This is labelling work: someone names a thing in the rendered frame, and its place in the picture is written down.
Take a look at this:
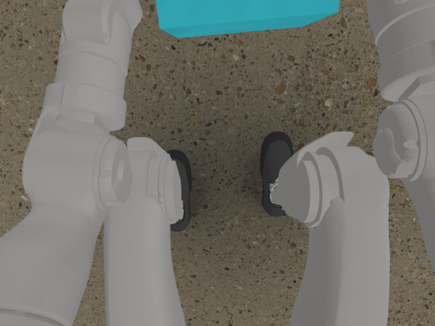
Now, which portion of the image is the right robot shin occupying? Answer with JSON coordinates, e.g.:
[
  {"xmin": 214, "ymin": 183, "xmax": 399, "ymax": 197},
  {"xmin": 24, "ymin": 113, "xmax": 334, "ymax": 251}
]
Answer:
[{"xmin": 270, "ymin": 131, "xmax": 389, "ymax": 218}]

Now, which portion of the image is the left robot forearm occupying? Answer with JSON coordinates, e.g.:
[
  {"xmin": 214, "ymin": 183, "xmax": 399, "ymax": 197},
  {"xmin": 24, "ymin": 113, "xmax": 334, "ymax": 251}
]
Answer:
[{"xmin": 22, "ymin": 0, "xmax": 143, "ymax": 194}]

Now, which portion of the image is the left robot upper arm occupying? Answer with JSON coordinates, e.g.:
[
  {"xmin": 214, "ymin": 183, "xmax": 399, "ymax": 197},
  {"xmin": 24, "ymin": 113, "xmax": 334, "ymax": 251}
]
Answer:
[{"xmin": 0, "ymin": 130, "xmax": 133, "ymax": 326}]

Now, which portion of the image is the right robot upper arm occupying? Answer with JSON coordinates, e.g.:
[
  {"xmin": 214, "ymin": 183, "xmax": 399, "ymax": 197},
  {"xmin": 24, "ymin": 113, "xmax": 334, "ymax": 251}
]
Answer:
[{"xmin": 372, "ymin": 94, "xmax": 435, "ymax": 273}]

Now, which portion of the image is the right robot forearm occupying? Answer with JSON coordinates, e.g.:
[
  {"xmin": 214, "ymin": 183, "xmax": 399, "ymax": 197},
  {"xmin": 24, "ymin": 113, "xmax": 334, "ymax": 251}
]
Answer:
[{"xmin": 365, "ymin": 0, "xmax": 435, "ymax": 102}]

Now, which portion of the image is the carton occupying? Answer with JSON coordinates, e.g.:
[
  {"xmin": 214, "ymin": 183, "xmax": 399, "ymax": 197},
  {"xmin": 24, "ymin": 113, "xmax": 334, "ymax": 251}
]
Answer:
[{"xmin": 156, "ymin": 0, "xmax": 339, "ymax": 38}]

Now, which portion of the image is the robot left foot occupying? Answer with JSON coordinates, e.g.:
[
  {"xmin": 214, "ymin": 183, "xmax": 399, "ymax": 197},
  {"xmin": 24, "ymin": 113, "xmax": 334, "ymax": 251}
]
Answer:
[{"xmin": 167, "ymin": 150, "xmax": 192, "ymax": 232}]

